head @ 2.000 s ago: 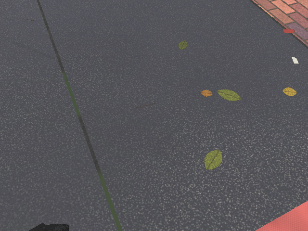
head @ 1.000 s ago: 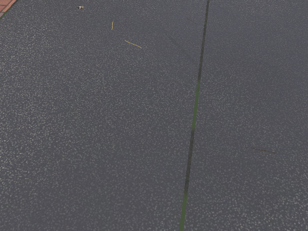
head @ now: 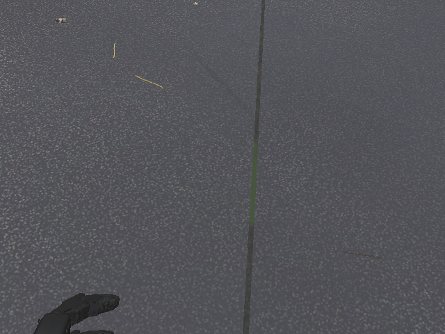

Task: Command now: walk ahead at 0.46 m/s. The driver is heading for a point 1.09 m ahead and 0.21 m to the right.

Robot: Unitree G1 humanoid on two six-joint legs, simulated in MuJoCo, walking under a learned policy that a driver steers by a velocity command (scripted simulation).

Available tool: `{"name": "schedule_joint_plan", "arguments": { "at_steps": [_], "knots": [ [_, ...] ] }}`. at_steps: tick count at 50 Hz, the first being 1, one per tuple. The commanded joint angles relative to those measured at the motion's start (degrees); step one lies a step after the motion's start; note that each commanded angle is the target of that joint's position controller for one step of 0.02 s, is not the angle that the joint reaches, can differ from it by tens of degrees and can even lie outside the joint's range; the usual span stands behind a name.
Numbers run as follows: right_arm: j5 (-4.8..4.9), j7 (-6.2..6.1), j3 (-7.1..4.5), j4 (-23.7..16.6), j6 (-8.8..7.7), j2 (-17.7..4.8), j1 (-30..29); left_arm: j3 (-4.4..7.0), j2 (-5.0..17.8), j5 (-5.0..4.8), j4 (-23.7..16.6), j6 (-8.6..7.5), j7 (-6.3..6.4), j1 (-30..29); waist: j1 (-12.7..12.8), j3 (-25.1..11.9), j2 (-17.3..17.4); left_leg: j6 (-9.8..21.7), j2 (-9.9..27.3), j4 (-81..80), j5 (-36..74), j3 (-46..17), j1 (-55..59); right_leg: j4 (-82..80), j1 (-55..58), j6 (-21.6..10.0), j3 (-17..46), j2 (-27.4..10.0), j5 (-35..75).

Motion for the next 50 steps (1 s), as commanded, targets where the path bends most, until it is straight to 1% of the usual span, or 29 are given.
{"name": "schedule_joint_plan", "arguments": {
  "at_steps": [1, 2, 3, 4, 5, 6, 7, 8, 9, 10, 13, 16, 19, 22, 24, 27, 28, 29, 30, 31, 32, 33, 34, 35, 36, 38, 41, 46, 50],
  "knots": [
    [-0.12, -0.46, -2.87, -2.59, 0.05, -11.40, -2.35, 2.87, 8.31, 0.08, -3.15, -0.83, 0.31, 1.91, 7.02, -0.83, 9.34, 6.81, 14.46, 7.76, 47.22, -3.78, -4.18, -0.59, 10.47, -3.06, -1.68, 2.83, -2.50],
    [-0.45, -0.60, -2.61, -2.69, 0.66, -10.88, -2.80, 4.16, 10.23, 0.02, -0.51, -0.54, 0.83, 10.71, 11.37, -6.35, 8.97, 5.38, 12.14, 18.33, 53.96, -1.79, -6.28, -0.87, 21.69, -4.63, -3.07, 4.48, -2.88],
    [-1.10, -0.83, -1.89, -3.59, 0.87, -9.70, -2.44, 5.11, 12.69, 0.27, 1.74, -0.16, 1.55, 20.83, 15.32, -13.48, 6.40, 3.63, 10.11, 33.32, 43.60, -1.09, -17.31, 1.53, 38.89, -7.31, 3.82, -1.90, -4.26],
    [-1.03, -0.03, 0.53, -4.60, -0.11, -0.82, 5.86, 6.34, 18.47, 1.43, 3.06, 0.04, 1.64, 26.79, 11.12, -23.36, -10.78, -0.71, -0.58, 58.03, 6.02, -0.78, -39.91, -3.48, 59.73, -17.36, 33.39, -18.08, -18.98],
    [0.38, 0.21, 0.06, -3.35, -1.52, -4.32, 4.06, 5.01, 13.28, 0.62, 3.50, -0.04, 1.35, 26.20, 12.55, -25.57, -11.85, -0.15, -2.17, 66.74, -10.91, -8.51, -46.62, -15.37, 58.94, -18.12, 48.50, -19.83, -30.33],
    [2.22, 0.46, -1.34, -5.41, -2.31, -8.96, -2.97, 4.22, 10.74, 0.40, 2.89, -0.14, 1.54, 20.58, 11.77, -13.35, -8.59, 0.74, 1.42, 69.19, -7.65, -7.38, -52.61, -16.75, 50.06, -14.87, 39.82, -18.21, -31.39],
    [2.11, 0.27, -1.20, -6.66, -2.77, -9.43, -7.47, 3.76, 9.12, 0.68, 1.97, -0.21, 1.67, 16.34, 10.14, -8.06, -2.99, 1.57, 4.62, 66.73, -2.37, -5.69, -51.22, -17.49, 40.72, -13.12, 31.94, -16.21, -26.16],
    [0.94, -0.02, -1.38, -6.83, -2.71, -8.99, -9.52, 3.33, 7.68, 1.33, 1.68, -0.43, 1.51, 13.24, 8.06, -4.26, -0.09, 1.52, 6.85, 62.99, 1.31, -4.73, -48.63, -18.76, 32.06, -12.21, 25.83, -13.95, -19.31],
    [0.23, -0.20, -1.66, -6.42, -2.10, -8.52, -8.38, 2.94, 6.30, 2.21, 1.54, -0.86, 1.39, 11.52, 5.69, -3.64, -1.34, 1.70, 8.80, 60.25, 3.94, -5.41, -44.44, -20.10, 26.76, -11.41, 21.49, -11.72, -14.79],
    [0.07, -0.20, -1.48, -5.78, -1.36, -7.23, -6.88, 2.94, 5.92, 2.25, 1.70, -1.09, 1.25, 10.75, 4.46, -3.47, -2.39, 1.49, 9.39, 58.84, 5.05, -5.36, -41.83, -21.78, 23.64, -11.61, 19.09, -10.62, -13.08],
    [-0.52, -0.47, -1.14, -6.35, -0.02, -5.74, -8.54, 3.25, 7.15, 1.46, 3.19, -2.00, 1.35, 12.10, 3.62, -0.89, -1.73, -0.10, 10.36, 53.24, 8.44, -4.19, -43.12, -25.24, 19.38, -13.01, 13.55, -9.86, -8.34],
    [-1.06, -0.39, -0.91, -8.35, -0.45, -5.63, -15.35, 3.55, 8.74, 1.16, 4.39, -1.76, 2.23, 15.02, 5.43, 0.89, -0.02, -1.50, 10.52, 42.54, 18.49, -3.52, -47.56, -26.04, 21.74, -12.37, 9.83, -8.82, -3.54],
    [-0.77, 0.35, -0.16, -9.80, -1.39, -4.05, -22.02, 3.59, 9.85, 0.60, 5.39, -1.18, 2.78, 18.35, 8.14, 1.54, 0.39, -1.49, 8.26, 30.19, 27.24, -1.04, -45.04, -25.73, 23.38, -10.25, 5.77, -6.98, -1.08],
    [-0.19, 1.36, 0.22, -11.73, -1.90, -3.88, -28.09, 3.58, 10.41, 0.07, 7.22, -0.34, 2.85, 23.17, 10.75, 2.66, 0.58, -1.35, 6.72, 24.00, 28.38, -0.44, -45.04, -23.96, 28.26, -10.11, 6.44, -8.49, -1.19],
    [-0.05, 2.16, 0.19, -13.32, -2.32, -4.38, -31.30, 3.57, 10.32, -0.03, 8.17, 0.67, 3.00, 25.46, 11.21, 3.27, 0.40, -0.86, 5.68, 20.92, 25.23, -0.94, -46.67, -21.06, 32.99, -10.06, 8.35, -10.19, 0.58],
    [-0.08, 2.77, -0.52, -13.45, -3.00, -6.69, -29.27, 4.16, 11.68, -0.08, 8.28, 1.76, 3.57, 25.22, 8.46, 1.33, -1.78, 0.58, 3.96, 17.62, 18.76, -1.37, -41.42, -15.70, 36.89, -8.64, 11.31, -12.12, 6.47],
    [-0.13, 2.62, -1.16, -12.53, -3.23, -8.01, -25.31, 4.30, 12.20, -0.06, 7.99, 1.98, 3.65, 24.06, 5.83, -0.97, -2.59, 1.56, 2.60, 16.40, 17.06, -0.21, -34.88, -11.42, 36.36, -7.84, 10.98, -11.27, 13.48],
    [-0.30, 2.14, -2.52, -10.22, -3.39, -10.65, -17.01, 3.84, 11.17, 0.30, 7.61, 2.04, 3.62, 23.36, 1.59, -6.67, -1.99, 3.42, 2.38, 15.84, 18.05, 0.39, -22.04, -2.08, 33.12, -6.21, 8.90, -8.04, 17.96],
    [-1.40, 1.45, -3.73, -8.58, -3.28, -14.65, -6.27, 2.54, 7.80, 1.44, 5.61, 1.75, 3.54, 22.35, -2.87, -16.38, 1.95, 7.15, 11.66, 19.57, 19.40, -8.26, -3.67, 14.48, 22.07, -3.97, 6.48, -4.24, 7.32],
    [-1.73, 1.46, -4.76, -6.99, -2.53, -18.62, -2.77, 0.54, 0.59, 0.63, 4.70, 0.62, 3.18, 30.69, 0.61, -25.45, 17.98, 15.55, 25.90, 15.45, 9.00, -33.44, 17.14, 34.43, -0.74, -0.11, 2.82, 4.78, -27.38],
    [-1.47, 1.35, -3.27, -7.52, -2.22, -12.28, -2.51, 1.93, 6.69, -0.85, 5.64, -0.01, 3.19, 28.22, -1.61, -24.83, 14.32, 14.86, 25.54, 10.43, 1.81, -38.75, 15.08, 41.79, -6.38, -0.03, 9.37, 2.80, -32.98],
    [-1.28, 1.07, -2.33, -7.81, -2.19, -9.57, -6.54, 3.14, 10.19, -1.92, 3.91, -0.16, 3.30, 22.81, -1.50, -15.25, 11.18, 12.06, 23.53, 9.13, 3.22, -29.16, 7.85, 43.48, -9.80, -0.21, 8.79, 0.25, -28.39],
    [-1.32, 0.99, -1.89, -7.96, -2.22, -8.27, -10.34, 3.19, 9.58, -1.55, 3.24, -0.04, 3.60, 19.94, 0.04, -10.45, 7.72, 10.77, 21.30, 7.59, 8.16, -22.38, 0.20, 42.10, -8.60, 0.12, 7.30, -2.27, -23.62],
    [-1.34, 1.15, -1.49, -7.70, -2.32, -6.66, -13.21, 3.45, 8.78, -0.74, 2.90, 0.35, 3.72, 18.54, 1.59, -6.29, 6.75, 10.13, 19.12, 5.31, 11.85, -17.18, -6.44, 39.14, -7.01, 0.42, 7.14, -3.70, -20.58],
    [-1.74, 1.22, -1.28, -7.49, -2.66, -5.81, -15.04, 3.68, 7.66, -0.64, 2.98, 1.14, 3.64, 19.70, 3.61, -4.59, 8.06, 9.51, 17.66, 3.13, 13.64, -12.94, -11.15, 37.42, -3.71, 0.61, 7.46, -5.16, -18.27],
    [-1.64, 1.34, -1.58, -6.81, -3.24, -5.72, -16.90, 3.43, 4.96, -0.84, 2.58, 2.72, 3.43, 20.47, 5.35, -2.47, 7.72, 10.00, 16.89, -0.17, 16.93, -7.67, -16.07, 35.64, -1.36, 1.19, 6.70, -5.91, -16.76],
    [-1.69, 0.96, -2.43, -5.41, -3.61, -7.64, -17.12, 3.37, 3.96, -0.22, 0.31, 3.89, 3.34, 17.57, 6.02, 0.00, 5.94, 10.58, 17.06, -2.38, 21.54, -1.40, -17.38, 29.72, -4.30, 2.10, 6.90, -6.59, -11.46],
    [-1.29, 0.02, -3.31, -3.96, -2.67, -10.38, -15.42, 2.69, 2.89, 0.11, -2.87, 3.11, 1.36, 8.86, 3.22, 1.87, 4.35, 8.85, 15.43, -2.83, 23.02, 8.01, -15.34, 13.05, -2.06, 1.39, 2.39, -5.35, 1.59],
    [0.05, -0.10, -4.18, -2.35, -1.23, -12.37, -12.56, 2.90, 4.02, 0.11, -6.10, 3.33, 0.32, 3.38, 1.97, 3.42, 4.20, 7.48, 17.93, -0.01, 25.28, 10.23, -7.54, 7.23, -3.62, -0.82, 0.24, -4.37, -2.05]
  ]
}}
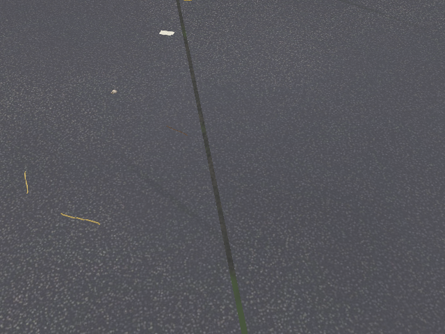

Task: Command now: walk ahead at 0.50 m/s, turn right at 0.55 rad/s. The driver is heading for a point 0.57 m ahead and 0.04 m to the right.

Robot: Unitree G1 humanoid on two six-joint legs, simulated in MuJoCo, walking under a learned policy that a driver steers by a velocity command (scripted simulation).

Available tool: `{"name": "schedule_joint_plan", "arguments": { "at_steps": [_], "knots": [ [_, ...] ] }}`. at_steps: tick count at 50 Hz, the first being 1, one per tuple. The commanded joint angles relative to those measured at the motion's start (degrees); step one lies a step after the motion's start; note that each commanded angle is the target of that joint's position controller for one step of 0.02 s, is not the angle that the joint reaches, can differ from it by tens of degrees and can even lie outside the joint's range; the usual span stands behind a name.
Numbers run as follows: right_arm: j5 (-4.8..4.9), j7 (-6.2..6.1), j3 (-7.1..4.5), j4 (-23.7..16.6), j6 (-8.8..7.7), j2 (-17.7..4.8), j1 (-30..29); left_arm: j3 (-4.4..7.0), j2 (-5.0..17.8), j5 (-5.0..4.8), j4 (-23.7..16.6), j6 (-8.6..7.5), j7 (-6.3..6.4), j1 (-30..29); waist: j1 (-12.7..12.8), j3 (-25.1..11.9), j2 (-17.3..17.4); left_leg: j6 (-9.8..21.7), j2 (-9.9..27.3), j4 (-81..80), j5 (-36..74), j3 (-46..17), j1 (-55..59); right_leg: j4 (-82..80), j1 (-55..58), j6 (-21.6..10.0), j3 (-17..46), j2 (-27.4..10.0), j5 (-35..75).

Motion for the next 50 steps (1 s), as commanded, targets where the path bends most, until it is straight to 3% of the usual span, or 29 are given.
{"name": "schedule_joint_plan", "arguments": {
  "at_steps": [1, 3, 4, 5, 6, 7, 8, 9, 10, 11, 12, 16, 20, 22, 25, 28, 30, 31, 32, 33, 34, 35, 36, 37, 38, 40, 42, 46, 50],
  "knots": [
    [1.12, -0.37, -2.74, -2.79, 0.42, -10.92, -1.68, 0.73, 3.51, 0.08, -5.87, -0.48, -0.89, -4.77, 1.27, 2.86, 4.76, 8.56, 17.67, -1.80, 24.97, -3.83, 0.46, -3.09, 0.18, -2.16, -2.16, 0.92, -3.48],
    [1.67, -0.54, -3.24, -3.02, 1.29, -12.57, -2.59, 1.86, 5.49, 0.14, -6.07, -0.16, -0.95, -1.43, 4.15, -0.47, 6.46, 7.24, 17.46, 6.68, 43.04, -2.13, 2.22, -3.31, 7.04, -4.49, -5.56, 4.67, -9.48],
    [1.95, -0.58, -3.27, -3.26, 1.86, -12.80, -3.55, 3.13, 7.34, -0.09, -4.60, -0.02, -0.77, 5.24, 8.26, -4.11, 6.26, 6.11, 16.09, 16.29, 49.75, -0.63, 0.84, -5.20, 15.82, -6.14, -7.34, 7.55, -9.65],
    [1.61, -0.68, -2.60, -3.54, 2.04, -11.27, -3.16, 5.28, 11.06, -0.34, -1.67, 0.30, 0.01, 15.37, 12.97, -9.37, 4.45, 3.91, 13.44, 30.17, 46.71, 0.65, -6.12, -7.55, 31.12, -8.31, -6.69, 10.12, -7.29],
    [-0.83, -0.68, -0.85, -5.47, 1.59, -5.87, -0.93, 7.06, 17.47, -0.71, -0.46, 0.82, 1.30, 20.58, 12.10, -13.08, -7.67, 0.42, 8.33, 50.79, 13.77, 0.93, -25.53, -9.93, 47.52, -13.63, 13.86, -1.66, -8.36],
    [-0.71, -0.15, 0.74, -8.10, -0.48, -2.39, 0.69, 6.56, 19.69, -0.42, -3.18, -0.28, 0.84, 17.24, 7.53, -21.90, -13.64, -1.45, -2.36, 65.46, -19.11, -12.44, -42.32, -21.20, 58.60, -23.63, 46.44, -12.04, -21.98],
    [1.62, 0.56, -0.35, -9.07, -2.23, -7.86, -6.23, 4.91, 14.23, -0.19, -3.63, -1.33, 0.16, 16.91, 11.23, -19.43, -5.16, -0.09, 0.58, 67.75, -15.83, -19.50, -48.80, -25.90, 57.34, -20.65, 44.80, -12.37, -23.47],
    [2.59, 0.81, -0.31, -9.97, -3.18, -8.13, -8.69, 4.20, 11.89, 0.06, -3.24, -2.14, 0.10, 15.33, 10.19, -12.36, -3.67, 1.48, 2.88, 64.78, -10.73, -18.64, -50.76, -25.56, 50.86, -18.46, 36.71, -10.67, -20.18],
    [1.35, 0.27, -0.27, -9.19, -3.54, -7.58, -8.48, 3.64, 10.16, 0.03, -3.65, -2.48, 0.16, 11.48, 7.35, -8.14, 1.21, 1.78, 5.47, 59.57, -6.18, -18.79, -47.57, -25.07, 42.32, -16.26, 30.09, -8.01, -13.95],
    [-0.05, -0.12, -0.79, -8.49, -3.22, -8.28, -7.73, 2.97, 8.02, 0.34, -4.43, -2.58, 0.40, 8.14, 5.16, -6.35, 0.76, 1.54, 7.15, 54.81, -3.30, -19.12, -43.24, -25.44, 35.90, -15.00, 25.03, -5.87, -7.77],
    [-0.35, 0.02, -0.99, -8.26, -2.52, -8.42, -6.75, 2.64, 7.42, 0.95, -5.38, -2.58, 0.69, 6.55, 3.78, -5.74, -0.67, 1.19, 7.81, 52.94, -1.37, -19.35, -39.85, -26.63, 31.88, -14.80, 23.00, -4.61, -4.25],
    [-0.91, 0.27, -0.20, -8.20, -0.62, -5.30, -7.63, 2.61, 7.93, 0.84, -4.12, -3.21, 2.08, 8.70, 3.74, -4.38, 0.02, -1.79, 7.63, 42.78, 6.94, -16.97, -39.30, -29.23, 28.05, -14.75, 14.38, -2.84, 8.28],
    [0.02, 1.09, 0.80, -9.16, -0.77, -3.58, -13.62, 2.21, 7.91, 0.96, -2.18, -3.31, 2.71, 11.30, 6.97, -2.07, -1.57, -1.63, 6.69, 27.83, 22.38, -15.44, -38.50, -30.53, 28.70, -11.04, 7.43, -0.62, 6.08],
    [0.59, 1.66, 1.20, -9.85, -0.97, -3.21, -16.64, 2.19, 8.50, 1.07, -0.97, -3.56, 2.67, 12.75, 8.59, -0.38, -1.66, -0.74, 5.93, 23.25, 26.83, -14.68, -37.84, -31.86, 29.61, -10.44, 6.64, -1.76, 1.96],
    [1.09, 2.62, 1.33, -11.12, -1.17, -3.75, -19.46, 2.25, 8.79, 1.18, 1.13, -3.49, 2.53, 14.57, 9.77, 2.01, -0.82, 1.17, 5.17, 19.51, 25.45, -15.02, -41.52, -31.49, 36.23, -10.26, 5.82, -4.67, 2.46],
    [1.16, 3.98, 1.49, -12.48, -1.43, -3.77, -20.60, 2.50, 9.16, 1.14, 2.53, -2.66, 2.83, 15.33, 9.62, 2.43, -0.43, 3.59, 3.58, 17.48, 18.50, -14.84, -44.42, -28.03, 43.66, -9.31, 4.08, -7.21, 10.85],
    [0.09, 4.34, 0.92, -11.94, -1.57, -4.87, -16.60, 2.44, 9.69, 1.20, 2.44, -1.93, 3.36, 13.74, 6.76, -0.54, -1.92, 5.23, 0.32, 16.11, 13.95, -12.27, -36.97, -20.70, 44.38, -7.62, 2.81, -6.12, 31.85],
    [-0.39, 4.14, 0.05, -10.40, -1.67, -6.46, -10.92, 2.38, 10.11, 1.34, 2.26, -1.52, 3.65, 12.99, 3.84, -4.71, -2.85, 6.27, -2.26, 15.92, 13.95, -10.57, -29.32, -13.55, 44.36, -6.51, 2.25, -4.71, 42.56],
    [-0.76, 3.70, -0.85, -8.68, -1.87, -8.34, -3.84, 2.02, 9.99, 1.23, 1.95, -1.26, 3.87, 11.78, -0.45, -9.11, -1.70, 7.87, -2.36, 12.69, 22.55, -10.94, -18.19, -3.06, 40.67, -4.24, 0.25, -1.97, 43.58],
    [-1.78, 2.94, -1.44, -7.57, -1.73, -12.37, 3.89, 0.93, 7.53, 2.48, 0.41, -1.62, 4.02, 12.59, -2.24, -17.68, 5.24, 11.95, 9.02, 16.44, 43.18, -23.69, 0.46, 14.32, 27.99, -1.50, -0.89, 1.59, 22.13],
    [-1.89, 3.00, -1.22, -6.91, -1.48, -14.01, 4.09, -0.97, 1.18, 2.31, 1.81, -2.54, 2.71, 24.05, 3.56, -26.98, 18.87, 25.13, 25.23, 17.17, 57.83, -48.16, 21.08, 36.02, 6.77, 2.74, 1.76, 12.34, -36.34],
    [-0.36, 2.86, -0.62, -7.21, -0.64, -9.28, 5.88, 0.40, 8.71, 1.12, 3.67, -2.93, 2.35, 20.47, -1.39, -30.23, 8.51, 23.09, 22.20, 14.99, 51.15, -47.45, 19.84, 39.60, 5.31, 2.55, 9.40, 10.28, -36.41],
    [0.01, 2.53, -0.04, -8.11, -0.19, -8.22, 0.58, 0.83, 9.62, -0.54, 1.09, -2.97, 2.20, 13.50, -0.83, -20.44, 7.45, 20.22, 20.00, 13.38, 48.87, -38.30, 12.52, 37.76, 1.15, 2.50, 7.89, 6.82, -33.34],
    [-0.01, 2.26, 0.40, -8.52, 0.21, -6.82, -3.44, 0.54, 8.82, -0.07, 0.31, -2.83, 2.64, 9.63, 0.43, -14.11, 2.68, 17.92, 17.39, 11.14, 47.53, -33.63, 3.34, 33.36, 1.33, 2.76, 5.68, 4.42, -29.75],
    [-0.20, 2.07, 1.06, -8.74, 0.44, -5.17, -6.04, 0.80, 8.51, 0.73, 0.22, -2.19, 3.11, 8.02, 2.00, -9.67, 1.60, 17.12, 15.72, 8.89, 46.53, -30.58, -4.56, 29.60, 3.18, 3.26, 4.93, 3.06, -27.67],
    [-1.42, 2.14, 1.48, -8.21, 0.46, -4.28, -8.50, 0.60, 6.02, 0.94, 1.06, -0.45, 3.65, 12.01, 5.82, -8.26, 5.11, 16.45, 12.83, 5.16, 45.33, -25.73, -15.34, 22.74, 12.46, 4.15, 4.44, 1.88, -24.27],
    [-1.78, 2.19, 1.29, -7.66, 0.30, -5.00, -10.93, 0.07, 3.96, 1.18, 1.89, 0.41, 4.32, 14.26, 7.30, -8.48, 7.30, 16.47, 11.40, 4.03, 47.91, -21.60, -19.52, 14.16, 16.55, 5.35, 3.09, 1.93, -22.13],
    [-1.42, 1.52, 0.94, -5.78, 1.51, -6.39, -11.08, 0.19, 4.42, 1.37, 2.22, 1.32, 4.80, 11.16, 5.73, -10.81, 7.44, 14.69, 10.63, 2.94, 35.40, -19.69, -19.19, 3.06, 20.82, 5.44, 2.60, 1.86, -11.38],
    [-1.23, 1.28, 1.74, -4.12, 2.75, -5.08, -11.51, 0.67, 4.66, 1.52, 1.85, 1.57, 4.80, 7.09, 4.95, -6.70, 7.21, 12.56, 9.98, 2.67, 11.67, -22.00, -20.57, -6.77, 23.32, 4.13, 2.36, 2.34, -9.34]
  ]
}}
